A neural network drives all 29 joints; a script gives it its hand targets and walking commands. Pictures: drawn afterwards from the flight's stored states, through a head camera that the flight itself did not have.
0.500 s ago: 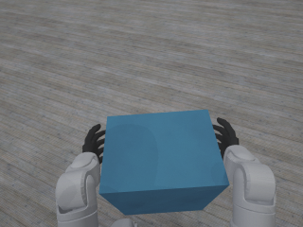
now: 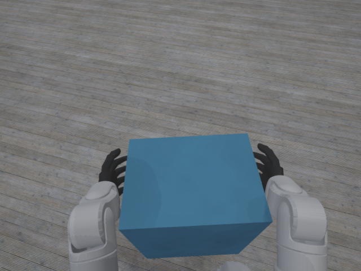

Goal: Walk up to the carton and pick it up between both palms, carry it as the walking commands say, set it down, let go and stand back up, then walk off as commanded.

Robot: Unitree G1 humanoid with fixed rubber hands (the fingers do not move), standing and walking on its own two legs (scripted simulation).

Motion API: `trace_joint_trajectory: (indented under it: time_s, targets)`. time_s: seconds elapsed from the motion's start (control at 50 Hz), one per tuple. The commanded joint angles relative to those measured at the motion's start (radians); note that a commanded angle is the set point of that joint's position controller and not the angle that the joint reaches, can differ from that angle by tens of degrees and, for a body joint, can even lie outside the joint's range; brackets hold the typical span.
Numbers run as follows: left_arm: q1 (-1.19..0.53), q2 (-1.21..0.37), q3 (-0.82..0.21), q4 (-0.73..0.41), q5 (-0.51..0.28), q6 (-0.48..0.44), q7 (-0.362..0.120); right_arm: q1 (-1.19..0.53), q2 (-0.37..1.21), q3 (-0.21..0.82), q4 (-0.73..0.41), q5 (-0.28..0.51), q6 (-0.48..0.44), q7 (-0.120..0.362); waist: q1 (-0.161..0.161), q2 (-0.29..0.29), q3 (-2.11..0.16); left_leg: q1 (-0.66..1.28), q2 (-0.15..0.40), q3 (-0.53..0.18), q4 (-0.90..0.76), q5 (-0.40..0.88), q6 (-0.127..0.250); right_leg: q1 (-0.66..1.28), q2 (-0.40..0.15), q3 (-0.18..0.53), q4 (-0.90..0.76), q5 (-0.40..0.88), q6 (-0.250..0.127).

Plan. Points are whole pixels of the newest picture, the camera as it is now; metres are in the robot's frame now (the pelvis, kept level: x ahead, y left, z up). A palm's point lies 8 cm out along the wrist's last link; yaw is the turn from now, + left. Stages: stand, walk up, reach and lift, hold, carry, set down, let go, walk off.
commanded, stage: carry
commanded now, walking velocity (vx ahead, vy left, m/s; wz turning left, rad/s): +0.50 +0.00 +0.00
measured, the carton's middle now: (190, 203) +0.25 -0.01 -0.01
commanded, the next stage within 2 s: none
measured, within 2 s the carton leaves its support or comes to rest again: neither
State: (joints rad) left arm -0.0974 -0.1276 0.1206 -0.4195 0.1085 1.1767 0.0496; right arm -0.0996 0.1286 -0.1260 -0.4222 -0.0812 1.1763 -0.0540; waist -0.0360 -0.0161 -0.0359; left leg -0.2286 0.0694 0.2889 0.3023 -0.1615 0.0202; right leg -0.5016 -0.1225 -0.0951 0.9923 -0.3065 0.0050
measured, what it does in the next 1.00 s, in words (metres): walks ahead: right foot, then left foot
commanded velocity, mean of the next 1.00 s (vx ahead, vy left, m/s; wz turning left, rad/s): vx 0.50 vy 0.00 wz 0.00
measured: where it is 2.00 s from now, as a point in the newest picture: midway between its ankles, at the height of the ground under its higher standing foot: (187, 118)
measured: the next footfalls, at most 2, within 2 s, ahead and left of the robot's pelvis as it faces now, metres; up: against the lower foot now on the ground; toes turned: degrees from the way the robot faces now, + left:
right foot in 0.20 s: +0.34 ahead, -0.16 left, +0.00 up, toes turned -11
left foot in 0.68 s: +0.65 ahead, +0.08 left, +0.00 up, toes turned +17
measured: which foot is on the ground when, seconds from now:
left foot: down 0.00-0.24, up 0.26-0.66, down 0.68-1.00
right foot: up 0.00-0.18, down 0.20-0.72, up 0.74-1.00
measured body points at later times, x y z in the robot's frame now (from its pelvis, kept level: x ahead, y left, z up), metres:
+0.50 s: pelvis +0.35 -0.07 +0.01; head +0.38 -0.10 +0.46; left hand +0.60 +0.11 +0.09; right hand +0.64 -0.21 +0.08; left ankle +0.38 +0.10 -0.68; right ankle +0.30 -0.15 -0.75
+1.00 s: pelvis +0.71 -0.06 +0.00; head +0.73 -0.06 +0.45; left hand +0.98 +0.10 +0.07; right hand +0.98 -0.22 +0.07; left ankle +0.61 +0.07 -0.75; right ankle +0.81 -0.19 -0.72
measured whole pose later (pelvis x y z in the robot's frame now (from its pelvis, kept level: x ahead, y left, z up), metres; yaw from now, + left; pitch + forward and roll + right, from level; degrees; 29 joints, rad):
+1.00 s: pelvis +0.71 -0.06 +0.00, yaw +2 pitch +6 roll +1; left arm -0.09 -0.13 0.11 -0.46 0.10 1.17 0.05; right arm -0.07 0.13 -0.12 -0.47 -0.08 1.17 -0.05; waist -0.03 -0.01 -0.06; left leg -0.07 0.09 0.26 0.23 -0.23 -0.05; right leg -0.55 -0.14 -0.16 0.60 -0.19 0.02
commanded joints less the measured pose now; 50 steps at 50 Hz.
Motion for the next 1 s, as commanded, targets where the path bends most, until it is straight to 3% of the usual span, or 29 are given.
trace_joint_trajectory:
  time_s: [0.0,0.06,0.14,0.16,0.18,0.2,0.22,0.24,0.26,0.28,0.3,0.34,0.36,0.44,0.56,0.62,0.66,0.68,0.7,0.72,0.74,0.76,0.78,0.82,0.86,0.92,0.98]
  targets:
    - [-0.354,-0.867,-0.745,-0.038,-0.352,-0.003,-0.211,-0.384,0.819,0.743,-0.069,0.382,0.006,0.25,0.015,0.14,-0.239,0.3,0.233,-0.192,-0.174,0.171,0.088,-0.093,-0.023,-0.027,-0.219,0.049,0.016]
    - [-0.361,-0.84,-0.743,-0.057,-0.357,0.005,-0.211,-0.374,0.784,0.736,-0.081,0.367,0.011,0.252,0.013,0.183,-0.195,0.272,0.199,-0.11,-0.151,0.224,0.063,-0.025,0.006,-0.094,-0.403,0.166,0.018]
    - [-0.399,-0.802,-0.727,-0.051,-0.358,0.024,-0.221,-0.388,0.754,0.723,-0.072,0.34,0.027,0.244,0.007,0.2,-0.164,0.294,0.185,-0.097,-0.065,0.16,0.034,0.048,0.0,-0.136,-0.51,0.207,0.013]
    - [-0.402,-0.799,-0.72,-0.041,-0.357,0.029,-0.225,-0.397,0.752,0.723,-0.063,0.336,0.031,0.241,0.017,0.181,-0.169,0.261,0.168,-0.075,0.005,0.156,0.018,0.13,0.011,-0.164,-0.545,0.206,0.008]
    - [-0.403,-0.794,-0.712,-0.027,-0.357,0.033,-0.229,-0.4,0.755,0.727,-0.053,0.332,0.036,0.238,0.026,0.121,-0.191,0.192,0.129,-0.05,0.14,0.162,-0.001,0.262,0.036,-0.184,-0.558,0.158,0.002]
    - [-0.394,-0.783,-0.708,-0.006,-0.354,0.036,-0.232,-0.42,0.751,0.732,-0.047,0.33,0.044,0.236,0.049,-0.021,-0.213,0.047,0.081,-0.041,0.358,0.154,-0.028,0.409,-0.026,-0.06,-0.631,0.057,-0.016]
    - [-0.372,-0.766,-0.707,0.017,-0.358,0.032,-0.235,-0.453,0.757,0.751,-0.065,0.338,0.055,0.231,0.063,-0.361,-0.301,-0.218,-0.015,-0.077,0.668,0.003,-0.061,0.636,-0.221,0.335,-0.738,0.002,-0.119]
    - [-0.377,-0.774,-0.707,0.006,-0.382,0.033,-0.24,-0.43,0.779,0.769,-0.059,0.338,0.056,0.229,0.049,-0.403,-0.33,-0.377,-0.059,-0.168,0.847,-0.317,-0.043,0.729,-0.305,0.489,-0.826,0.162,-0.159]
    - [-0.412,-0.802,-0.718,-0.019,-0.398,0.03,-0.24,-0.447,0.798,0.762,-0.061,0.351,0.046,0.229,0.043,-0.255,-0.351,-0.417,0.004,-0.256,0.927,-0.317,-0.018,0.733,-0.311,0.399,-0.775,0.299,-0.157]
    - [-0.43,-0.831,-0.719,-0.022,-0.396,0.024,-0.237,-0.473,0.824,0.749,-0.056,0.359,0.035,0.23,0.04,-0.13,-0.363,-0.419,0.031,-0.281,0.931,-0.267,-0.009,0.713,-0.297,0.333,-0.721,0.404,-0.155]
    - [-0.417,-0.848,-0.718,-0.039,-0.39,0.02,-0.237,-0.445,0.841,0.735,-0.043,0.356,0.026,0.23,0.044,-0.074,-0.353,-0.402,0.05,-0.274,0.872,-0.227,-0.011,0.667,-0.288,0.262,-0.724,0.428,-0.14]
    - [-0.419,-0.874,-0.732,-0.062,-0.399,0.011,-0.245,-0.452,0.868,0.753,-0.088,0.353,0.01,0.224,0.043,-0.111,-0.333,-0.358,0.061,-0.249,0.754,-0.141,-0.031,0.611,-0.238,0.138,-0.773,0.333,-0.098]
    - [-0.41,-0.872,-0.738,-0.072,-0.407,0.009,-0.248,-0.439,0.869,0.757,-0.095,0.349,0.007,0.219,0.044,-0.134,-0.314,-0.36,0.053,-0.23,0.713,-0.12,-0.037,0.606,-0.222,0.108,-0.791,0.32,-0.096]
    - [-0.368,-0.825,-0.747,-0.089,-0.414,0.017,-0.252,-0.371,0.841,0.749,-0.077,0.329,0.015,0.206,0.043,-0.138,-0.239,-0.413,0.053,-0.174,0.517,-0.016,-0.053,0.647,-0.193,0.013,-0.849,0.329,-0.125]
    - [-0.382,-0.78,-0.756,-0.085,-0.407,0.047,-0.248,-0.383,0.787,0.746,-0.08,0.341,0.053,0.217,0.046,-0.144,-0.108,-0.339,0.026,-0.06,0.24,0.124,-0.036,0.613,-0.148,-0.099,-0.869,0.398,-0.119]
    - [-0.397,-0.774,-0.763,-0.083,-0.399,0.06,-0.241,-0.392,0.768,0.748,-0.074,0.353,0.067,0.223,0.04,-0.132,-0.119,-0.213,-0.003,-0.013,0.193,0.107,-0.012,0.615,-0.129,-0.144,-0.719,0.555,-0.104]
    - [-0.41,-0.777,-0.757,-0.068,-0.389,0.065,-0.238,-0.38,0.76,0.746,-0.054,0.355,0.069,0.228,0.007,-0.087,-0.22,0.136,-0.056,0.03,0.148,0.044,-0.004,0.461,-0.063,-0.206,-0.441,0.629,-0.059]
    - [-0.416,-0.778,-0.753,-0.061,-0.379,0.065,-0.238,-0.37,0.757,0.741,-0.048,0.355,0.067,0.232,-0.016,0.028,-0.277,0.32,0.084,-0.179,0.077,-0.06,0.018,0.281,-0.013,-0.208,-0.203,0.504,-0.024]
    - [-0.435,-0.791,-0.762,-0.069,-0.379,0.067,-0.238,-0.375,0.768,0.724,-0.012,0.353,0.057,0.235,-0.003,0.358,-0.368,0.55,0.345,-0.676,-0.073,-0.142,0.153,-0.044,0.103,-0.141,0.1,0.101,0.016]
    - [-0.457,-0.788,-0.763,-0.066,-0.378,0.06,-0.242,-0.407,0.819,0.723,-0.01,0.375,0.046,0.239,0.014,0.318,-0.352,0.535,0.4,-0.716,-0.107,0.084,0.187,-0.16,0.092,-0.007,0.278,-0.117,0.0]
    - [-0.461,-0.826,-0.769,-0.055,-0.388,0.047,-0.245,-0.412,0.85,0.731,-0.019,0.382,0.038,0.239,0.007,0.219,-0.362,0.504,0.365,-0.596,-0.052,0.24,0.171,-0.18,0.03,0.069,0.325,-0.109,-0.015]
    - [-0.458,-0.867,-0.77,-0.055,-0.391,0.033,-0.245,-0.422,0.868,0.741,-0.035,0.376,0.028,0.238,0.005,0.122,-0.37,0.459,0.337,-0.495,-0.03,0.302,0.152,-0.178,-0.008,0.083,0.304,-0.059,-0.016]
    - [-0.462,-0.891,-0.769,-0.054,-0.384,0.019,-0.241,-0.442,0.88,0.746,-0.049,0.378,0.018,0.241,0.008,0.074,-0.348,0.402,0.309,-0.413,-0.054,0.256,0.116,-0.163,-0.039,0.08,0.209,-0.019,-0.012]
    - [-0.429,-0.894,-0.761,-0.06,-0.371,0.001,-0.227,-0.437,0.864,0.745,-0.077,0.394,0.002,0.243,0.01,0.107,-0.311,0.326,0.271,-0.307,-0.126,0.165,0.086,-0.11,-0.041,0.043,0.016,0.003,0.002]
    - [-0.379,-0.879,-0.746,-0.048,-0.355,-0.004,-0.214,-0.397,0.834,0.743,-0.081,0.391,0.002,0.244,0.013,0.132,-0.27,0.298,0.254,-0.244,-0.167,0.157,0.093,-0.096,-0.03,-0.001,-0.125,0.001,0.016]
    - [-0.347,-0.851,-0.738,-0.051,-0.352,0.0,-0.209,-0.362,0.793,0.739,-0.086,0.375,0.006,0.247,0.016,0.16,-0.216,0.27,0.213,-0.136,-0.154,0.205,0.076,-0.045,-0.007,-0.07,-0.364,0.089,0.022]
    - [-0.37,-0.819,-0.734,-0.068,-0.356,0.011,-0.212,-0.36,0.763,0.73,-0.095,0.357,0.014,0.245,0.007,0.204,-0.201,0.277,0.198,-0.11,-0.11,0.185,0.054,0.016,0.006,-0.115,-0.477,0.186,0.019]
